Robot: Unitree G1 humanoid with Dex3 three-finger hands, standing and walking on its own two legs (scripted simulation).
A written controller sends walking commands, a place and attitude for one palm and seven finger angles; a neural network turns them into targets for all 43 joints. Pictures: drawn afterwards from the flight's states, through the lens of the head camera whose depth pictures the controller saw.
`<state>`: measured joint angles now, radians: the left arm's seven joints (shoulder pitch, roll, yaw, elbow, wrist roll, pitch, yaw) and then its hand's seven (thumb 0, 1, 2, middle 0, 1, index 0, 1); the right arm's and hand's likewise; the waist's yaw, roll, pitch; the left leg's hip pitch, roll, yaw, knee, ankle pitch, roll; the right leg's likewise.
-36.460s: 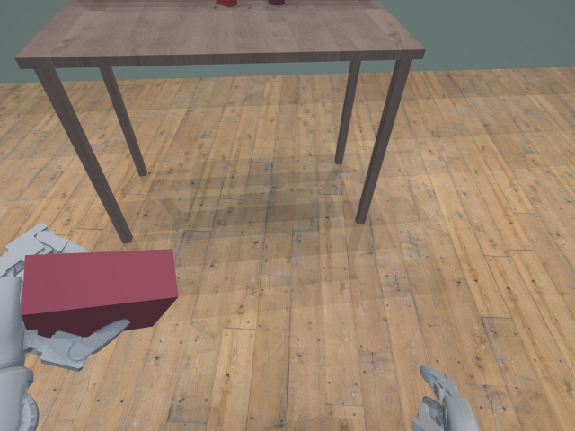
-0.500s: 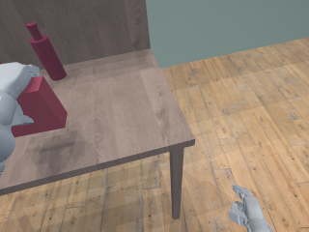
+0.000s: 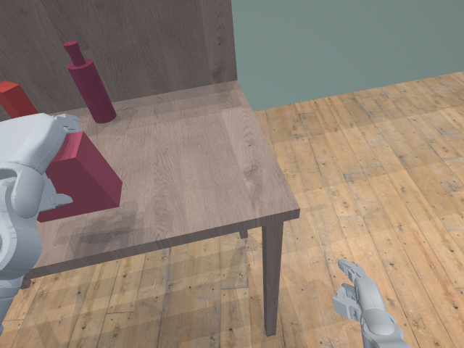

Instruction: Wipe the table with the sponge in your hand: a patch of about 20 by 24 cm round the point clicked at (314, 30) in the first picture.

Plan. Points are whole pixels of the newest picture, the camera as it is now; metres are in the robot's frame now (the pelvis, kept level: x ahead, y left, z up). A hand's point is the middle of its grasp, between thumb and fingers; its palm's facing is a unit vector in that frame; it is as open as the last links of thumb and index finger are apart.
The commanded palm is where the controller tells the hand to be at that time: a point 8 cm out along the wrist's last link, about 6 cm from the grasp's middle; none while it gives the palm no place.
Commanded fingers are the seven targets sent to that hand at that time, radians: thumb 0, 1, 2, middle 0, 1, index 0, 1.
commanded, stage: bring the sponge back beside the body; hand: left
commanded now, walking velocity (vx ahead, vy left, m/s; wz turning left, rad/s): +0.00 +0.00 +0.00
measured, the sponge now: (68, 188) +0.26 +0.32 +0.18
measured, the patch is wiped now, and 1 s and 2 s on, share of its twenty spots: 1.00 1.00 1.00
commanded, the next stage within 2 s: step back with the hand held close in 1.06 s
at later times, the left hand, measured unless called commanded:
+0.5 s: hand (64, 193) +0.22 +0.27 +0.22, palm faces +0.21 -0.02 -0.98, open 9.6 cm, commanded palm +0.16 +0.28 +0.29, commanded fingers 0.00 0.10 1.30 -1.20 -1.60 -1.20 -1.60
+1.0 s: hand (63, 205) +0.20 +0.25 +0.22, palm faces +0.31 -0.08 -0.95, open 9.6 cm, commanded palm +0.14 +0.26 +0.29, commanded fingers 0.00 0.10 1.30 -1.20 -1.60 -1.20 -1.60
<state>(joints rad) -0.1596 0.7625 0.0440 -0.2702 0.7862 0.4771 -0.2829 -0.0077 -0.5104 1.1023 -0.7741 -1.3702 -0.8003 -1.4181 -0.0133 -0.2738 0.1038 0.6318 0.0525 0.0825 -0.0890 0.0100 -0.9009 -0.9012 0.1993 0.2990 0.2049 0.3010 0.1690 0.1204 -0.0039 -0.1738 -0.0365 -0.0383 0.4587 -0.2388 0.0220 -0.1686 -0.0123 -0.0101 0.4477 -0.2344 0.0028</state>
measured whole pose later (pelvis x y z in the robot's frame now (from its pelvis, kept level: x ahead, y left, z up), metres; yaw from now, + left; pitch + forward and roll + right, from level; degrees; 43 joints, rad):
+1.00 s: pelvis -0.02 -0.02 +0.00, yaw -2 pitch -7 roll +0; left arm 0.08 0.68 0.07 -0.52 0.72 0.54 -0.13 -0.01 -0.51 1.10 -0.78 -1.37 -0.80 -1.42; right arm -0.01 -0.27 0.10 0.63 0.04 0.06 -0.09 0.01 -0.90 -0.90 0.20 0.30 0.20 0.30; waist 0.18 0.13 0.00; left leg -0.13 0.00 -0.01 0.48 -0.24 -0.01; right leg -0.15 0.03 0.02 0.50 -0.23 -0.03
